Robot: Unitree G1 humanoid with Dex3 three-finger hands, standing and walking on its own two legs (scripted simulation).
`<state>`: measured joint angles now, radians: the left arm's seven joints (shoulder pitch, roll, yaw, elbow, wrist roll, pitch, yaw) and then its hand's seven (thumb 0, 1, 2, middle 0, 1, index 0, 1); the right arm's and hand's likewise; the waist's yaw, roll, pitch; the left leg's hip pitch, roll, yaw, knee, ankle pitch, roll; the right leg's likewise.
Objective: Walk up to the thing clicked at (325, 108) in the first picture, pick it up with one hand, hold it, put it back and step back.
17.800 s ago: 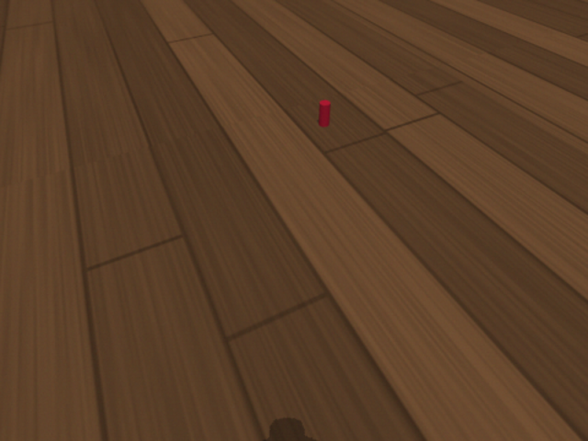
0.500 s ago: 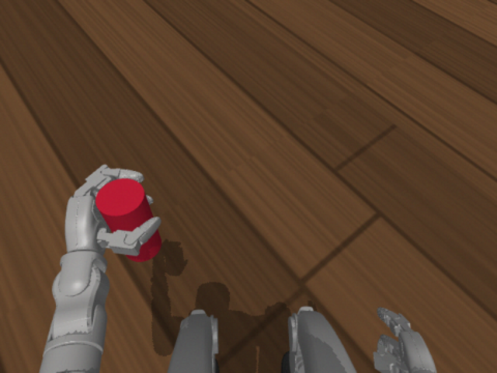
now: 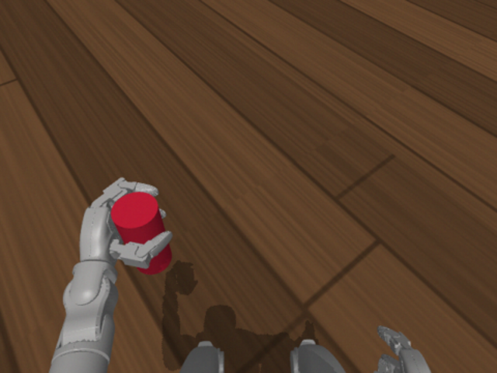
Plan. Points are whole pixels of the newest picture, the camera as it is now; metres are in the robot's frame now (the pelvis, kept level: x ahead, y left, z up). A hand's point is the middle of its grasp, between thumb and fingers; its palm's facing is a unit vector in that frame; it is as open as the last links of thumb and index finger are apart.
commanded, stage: lift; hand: left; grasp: from the side
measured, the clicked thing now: (145, 236) +0.34 +0.18 +0.01
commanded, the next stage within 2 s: hold in 0.52 s
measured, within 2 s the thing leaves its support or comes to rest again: neither
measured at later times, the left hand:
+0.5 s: hand (147, 212) +0.35 +0.16 +0.07, palm faces +0.03 -1.00 +0.00, open 9.3 cm
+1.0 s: hand (145, 208) +0.35 +0.16 +0.09, palm faces +0.03 -1.00 -0.01, open 9.3 cm
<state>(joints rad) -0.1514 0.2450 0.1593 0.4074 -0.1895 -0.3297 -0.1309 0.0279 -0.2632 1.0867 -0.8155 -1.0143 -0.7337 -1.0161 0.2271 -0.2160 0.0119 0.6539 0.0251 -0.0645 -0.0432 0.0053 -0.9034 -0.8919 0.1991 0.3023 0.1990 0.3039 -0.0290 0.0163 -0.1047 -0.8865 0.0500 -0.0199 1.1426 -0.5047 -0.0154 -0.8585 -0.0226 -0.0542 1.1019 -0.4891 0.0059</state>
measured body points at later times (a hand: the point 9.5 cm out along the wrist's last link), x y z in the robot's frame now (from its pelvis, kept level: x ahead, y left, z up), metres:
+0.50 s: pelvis +0.02 -0.01 +0.03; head +0.07 +0.00 +0.48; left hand +0.34 +0.22 +0.08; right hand +0.14 -0.26 -0.08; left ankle +0.03 +0.13 -0.65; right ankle +0.03 -0.13 -0.65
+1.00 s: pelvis +0.02 -0.01 +0.04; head +0.06 +0.00 +0.49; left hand +0.34 +0.21 +0.09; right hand +0.14 -0.26 -0.07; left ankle +0.03 +0.13 -0.65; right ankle +0.03 -0.13 -0.65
